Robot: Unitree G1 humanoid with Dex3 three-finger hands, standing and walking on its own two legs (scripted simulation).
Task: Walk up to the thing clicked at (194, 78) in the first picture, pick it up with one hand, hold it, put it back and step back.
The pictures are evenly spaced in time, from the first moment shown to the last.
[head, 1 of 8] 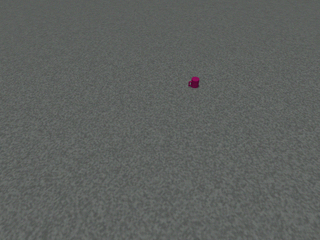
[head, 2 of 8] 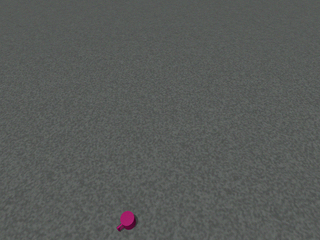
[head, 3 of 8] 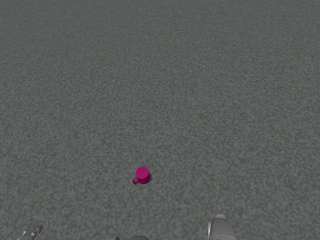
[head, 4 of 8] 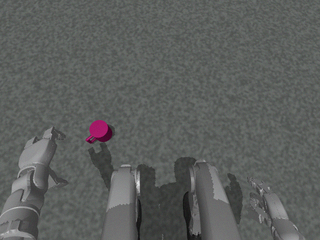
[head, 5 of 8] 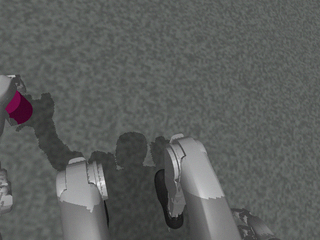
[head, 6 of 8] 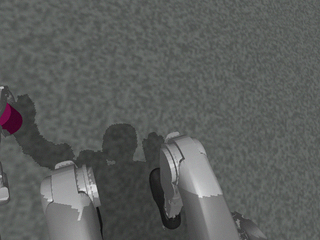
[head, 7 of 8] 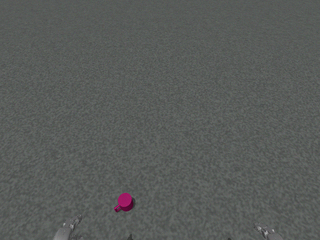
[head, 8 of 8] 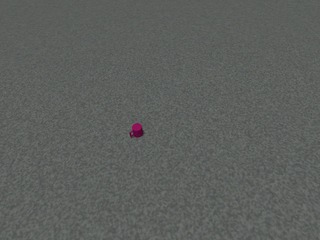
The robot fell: no
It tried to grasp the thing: yes
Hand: left
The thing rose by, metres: 0.66
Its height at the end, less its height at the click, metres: +0.00
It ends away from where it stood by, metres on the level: 0.01
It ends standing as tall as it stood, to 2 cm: yes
